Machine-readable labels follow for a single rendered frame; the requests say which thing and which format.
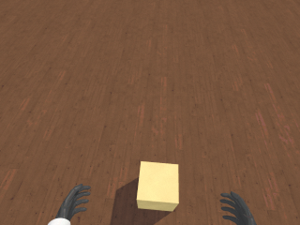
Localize carton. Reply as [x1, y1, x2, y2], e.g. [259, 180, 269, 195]
[137, 161, 179, 212]

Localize left robot hand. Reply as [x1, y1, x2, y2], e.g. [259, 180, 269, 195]
[55, 184, 91, 221]

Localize right robot hand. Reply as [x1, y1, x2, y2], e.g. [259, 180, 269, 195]
[219, 191, 257, 225]

